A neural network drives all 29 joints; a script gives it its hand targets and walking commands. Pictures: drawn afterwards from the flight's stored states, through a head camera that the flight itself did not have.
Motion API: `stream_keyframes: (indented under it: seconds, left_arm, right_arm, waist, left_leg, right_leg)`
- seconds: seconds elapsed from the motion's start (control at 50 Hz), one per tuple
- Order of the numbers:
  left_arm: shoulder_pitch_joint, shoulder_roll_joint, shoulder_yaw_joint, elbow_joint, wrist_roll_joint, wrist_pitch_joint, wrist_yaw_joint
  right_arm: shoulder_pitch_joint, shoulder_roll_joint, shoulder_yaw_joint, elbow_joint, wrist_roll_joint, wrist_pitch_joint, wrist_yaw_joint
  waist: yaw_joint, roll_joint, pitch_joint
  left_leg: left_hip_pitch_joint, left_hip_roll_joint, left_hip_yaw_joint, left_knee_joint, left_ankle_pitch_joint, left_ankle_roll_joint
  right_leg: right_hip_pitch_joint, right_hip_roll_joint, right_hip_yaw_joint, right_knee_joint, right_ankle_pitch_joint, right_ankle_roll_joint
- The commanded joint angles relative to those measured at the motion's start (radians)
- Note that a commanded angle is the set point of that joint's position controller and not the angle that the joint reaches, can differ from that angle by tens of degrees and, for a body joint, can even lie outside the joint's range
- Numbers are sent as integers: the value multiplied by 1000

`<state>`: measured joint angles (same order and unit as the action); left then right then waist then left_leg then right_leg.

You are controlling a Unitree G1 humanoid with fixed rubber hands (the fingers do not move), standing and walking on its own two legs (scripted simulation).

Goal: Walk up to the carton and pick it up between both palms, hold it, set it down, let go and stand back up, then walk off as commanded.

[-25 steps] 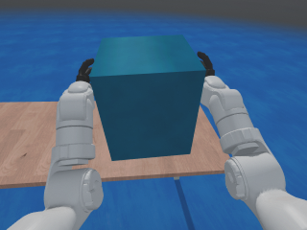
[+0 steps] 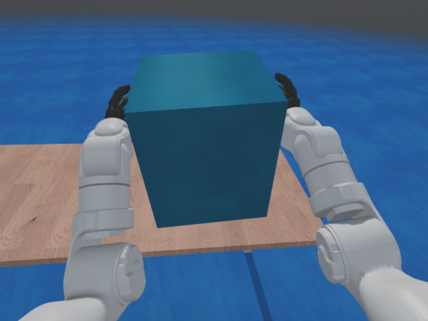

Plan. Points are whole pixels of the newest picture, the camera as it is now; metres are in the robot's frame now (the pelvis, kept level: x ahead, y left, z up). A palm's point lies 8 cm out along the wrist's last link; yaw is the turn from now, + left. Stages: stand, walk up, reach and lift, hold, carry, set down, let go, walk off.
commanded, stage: hold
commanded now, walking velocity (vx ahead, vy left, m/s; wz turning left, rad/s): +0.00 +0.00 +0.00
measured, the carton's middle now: (205, 138) +0.37 +0.00 +0.22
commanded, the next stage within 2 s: none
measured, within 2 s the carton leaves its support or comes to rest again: neither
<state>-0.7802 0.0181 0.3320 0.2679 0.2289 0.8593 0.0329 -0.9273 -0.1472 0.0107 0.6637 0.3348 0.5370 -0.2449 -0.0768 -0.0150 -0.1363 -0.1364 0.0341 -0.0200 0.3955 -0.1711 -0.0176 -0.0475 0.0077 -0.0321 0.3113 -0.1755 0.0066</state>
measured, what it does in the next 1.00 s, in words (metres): stands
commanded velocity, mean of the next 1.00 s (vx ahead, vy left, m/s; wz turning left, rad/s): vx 0.00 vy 0.00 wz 0.00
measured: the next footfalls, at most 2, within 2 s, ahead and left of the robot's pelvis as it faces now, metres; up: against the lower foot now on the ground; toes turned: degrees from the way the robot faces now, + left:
none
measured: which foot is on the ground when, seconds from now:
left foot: down 0.00-1.00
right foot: down 0.00-1.00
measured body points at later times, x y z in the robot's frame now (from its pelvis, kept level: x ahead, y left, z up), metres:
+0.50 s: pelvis +0.00 +0.00 +0.00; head -0.10 +0.02 +0.44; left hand +0.37 +0.16 +0.26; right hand +0.37 -0.15 +0.28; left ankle +0.03 +0.13 -0.75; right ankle +0.00 -0.12 -0.75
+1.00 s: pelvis -0.01 +0.00 +0.00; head -0.10 +0.02 +0.44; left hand +0.37 +0.16 +0.26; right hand +0.38 -0.14 +0.27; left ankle +0.03 +0.13 -0.75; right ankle +0.00 -0.12 -0.75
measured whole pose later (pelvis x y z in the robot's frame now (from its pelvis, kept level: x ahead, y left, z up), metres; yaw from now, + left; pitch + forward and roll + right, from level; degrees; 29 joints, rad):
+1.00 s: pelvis -0.01 +0.00 +0.00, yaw +0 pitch -5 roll -1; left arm -0.82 0.03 0.35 0.34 0.23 0.85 0.02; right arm -0.96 -0.13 -0.03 0.73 0.31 0.54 -0.24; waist -0.07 -0.02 -0.15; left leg -0.15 0.03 -0.04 0.39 -0.16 -0.02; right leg -0.07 0.01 -0.02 0.32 -0.17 0.01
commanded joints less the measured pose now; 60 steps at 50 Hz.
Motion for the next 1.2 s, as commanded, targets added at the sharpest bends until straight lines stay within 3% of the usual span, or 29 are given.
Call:
stream_keyframes:
  seconds: [0.0, 0.02, 0.08, 0.12, 0.16, 0.18, 0.2, 0.26, 0.38, 0.42, 0.46, 0.5, 0.52, 0.54, 0.6, 0.64, 0.7, 0.76, 0.8, 0.82, 0.86, 0.9, 0.94, 0.98, 1.0, 1.04, 1.12, 1.16, 1.18]
  left_arm:
    - [-917, -525, -451, -184, -160, -103, -158]
    - [-909, -519, -441, -225, -182, -111, -163]
    - [-906, -538, -455, -216, -171, -97, -167]
    - [-873, -515, -429, -162, -159, -91, -173]
    - [-905, -516, -452, -189, -173, -98, -185]
    - [-921, -520, -448, -226, -183, -110, -179]
    - [-958, -532, -478, -251, -183, -111, -167]
    - [-930, -538, -498, -269, -219, -110, -162]
    - [-947, -517, -417, -129, -164, -98, -186]
    - [-963, -540, -449, -159, -194, -116, -179]
    - [-946, -560, -479, -171, -209, -126, -169]
    - [-953, -549, -444, -73, -168, -114, -166]
    - [-962, -528, -422, -125, -163, -121, -165]
    - [-973, -532, -425, -91, -170, -121, -171]
    - [-965, -533, -425, -139, -176, -128, -162]
    - [-928, -573, -452, -76, -184, -117, -160]
    - [-971, -544, -406, -87, -167, -125, -163]
    - [-1043, -583, -473, -180, -204, -138, -144]
    - [-1006, -576, -481, -200, -215, -136, -139]
    - [-960, -564, -452, -106, -176, -119, -145]
    - [-901, -558, -401, -49, -152, -109, -155]
    - [-930, -536, -403, -64, -156, -114, -169]
    - [-968, -570, -475, -125, -211, -128, -161]
    - [-1016, -565, -480, -240, -231, -150, -137]
    - [-964, -558, -462, -185, -209, -139, -139]
    - [-950, -589, -491, -218, -217, -130, -143]
    - [-863, -548, -448, -144, -163, -95, -169]
    - [-934, -542, -464, -198, -184, -108, -171]
    - [-912, -546, -467, -139, -174, -100, -167]
  right_arm:
    - [-829, 683, 251, -278, 147, -14, 124]
    - [-849, 713, 264, -329, 154, -20, 123]
    - [-840, 686, 259, -317, 156, -13, 118]
    - [-840, 689, 258, -304, 140, -7, 115]
    - [-844, 701, 259, -336, 137, -8, 107]
    - [-857, 717, 277, -336, 157, -8, 109]
    - [-812, 704, 257, -284, 157, 4, 111]
    - [-839, 715, 287, -376, 169, -11, 110]
    - [-891, 693, 224, -269, 104, -11, 124]
    - [-931, 740, 241, -332, 106, -26, 121]
    - [-915, 740, 267, -342, 128, -30, 118]
    - [-903, 673, 205, -215, 110, -15, 126]
    - [-879, 716, 234, -235, 110, -17, 128]
    - [-885, 704, 218, -204, 96, -15, 133]
    - [-902, 731, 244, -264, 130, -27, 132]
    - [-928, 683, 228, -276, 122, -34, 130]
    - [-902, 708, 221, -219, 114, -26, 133]
    - [-909, 714, 225, -262, 152, -40, 141]
    - [-906, 716, 238, -289, 141, -40, 138]
    - [-890, 673, 205, -224, 119, -32, 137]
    - [-885, 685, 206, -205, 108, -21, 140]
    - [-882, 678, 177, -186, 90, -25, 135]
    - [-933, 703, 212, -289, 114, -46, 132]
    - [-900, 740, 276, -321, 164, -40, 133]
    - [-903, 732, 295, -343, 171, -37, 123]
    - [-892, 718, 284, -373, 166, -35, 117]
    - [-814, 650, 216, -237, 121, -9, 117]
    - [-883, 699, 259, -317, 150, -25, 122]
    - [-860, 660, 226, -268, 128, -12, 123]
  waist:
    - [-7, 78, -320]
    - [-3, 28, -389]
    - [-9, 78, -352]
    - [1, 20, -307]
    - [-25, 42, -331]
    - [-5, 28, -364]
    - [-32, 87, -351]
    - [-19, 77, -447]
    - [2, 25, -275]
    - [-9, 17, -365]
    - [-14, 40, -399]
    - [-24, 96, -280]
    - [-7, 49, -316]
    - [-9, 46, -256]
    - [9, 34, -370]
    - [-12, 83, -364]
    - [19, 44, -336]
    - [-4, 121, -403]
    - [-6, 61, -431]
    - [-7, 89, -327]
    - [6, 40, -271]
    - [-17, 38, -294]
    - [-24, 58, -377]
    - [4, 63, -499]
    - [14, 63, -481]
    - [-11, 78, -447]
    - [-42, 68, -293]
    - [-6, 46, -382]
    - [-33, 64, -294]
  left_leg:
    - [168, -76, 17, -44, 220, -29]
    - [173, -84, 18, -32, 244, -15]
    - [187, -76, 11, -36, 263, -34]
    - [159, -79, 14, -49, 218, -18]
    - [159, -88, 19, -42, 216, -19]
    - [173, -85, 13, -36, 244, -15]
    - [195, -71, 5, -41, 255, -39]
    - [229, -78, 8, -11, 333, -44]
    - [120, -77, 19, -79, 82, -13]
    - [136, -84, 21, -59, 127, -4]
    - [167, -79, 11, -47, 197, -15]
    - [153, -69, 9, -73, 112, -28]
    - [135, -75, 14, -77, 121, -6]
    - [112, -68, 12, -93, 65, -13]
    - [144, -76, 9, -62, 161, -10]
    - [164, -71, 0, -52, 166, -21]
    - [144, -72, 16, -72, 138, -12]
    - [175, -73, 8, -49, 173, -39]
    - [171, -69, 0, -45, 198, -31]
    - [138, -68, -2, -61, 133, -31]
    - [116, -69, 7, -75, 107, -17]
    - [116, -75, 17, -84, 80, -9]
    - [127, -78, 10, -60, 122, -14]
    - [212, -81, 3, -28, 271, -27]
    - [219, -87, 11, -19, 272, -19]
    - [214, -84, 7, -18, 297, -34]
    - [177, -73, 5, -54, 193, -30]
    - [166, -76, 16, -54, 195, -18]
    - [154, -71, 2, -63, 164, -25]
  right_leg:
    - [27, 64, 8, -33, 191, 55]
    - [76, 66, 16, -28, 247, 65]
    - [65, 66, 9, -30, 236, 55]
    - [59, 66, 7, -41, 200, 64]
    - [74, 57, 13, -29, 252, 65]
    - [66, 62, 16, -27, 242, 67]
    - [42, 73, 5, -18, 238, 49]
    - [78, 71, 10, -10, 316, 57]
    - [6, 56, 6, -45, 70, 53]
    - [34, 54, 14, -39, 145, 63]
    - [49, 66, 9, -32, 193, 55]
    - [-35, 63, 11, -49, 74, 41]
    - [25, 58, 13, -44, 119, 53]
    - [-8, 65, 9, -50, 45, 42]
    - [41, 63, 7, -31, 154, 54]
    - [5, 61, 11, -41, 132, 39]
    - [17, 65, 9, -46, 103, 42]
    - [-5, 67, 9, -30, 130, 38]
    - [35, 72, 6, -33, 171, 37]
    - [-11, 67, 4, -40, 100, 38]
    - [14, 66, 9, -50, 83, 46]
    - [5, 49, 15, -57, 70, 50]
    - [24, 58, 17, -35, 144, 47]
    - [60, 70, 9, -16, 261, 57]
    - [41, 66, 14, -29, 273, 62]
    - [41, 72, 2, -29, 253, 60]
    - [12, 59, 13, -48, 172, 53]
    - [47, 60, 9, -40, 164, 59]
    - [19, 67, 10, -41, 148, 49]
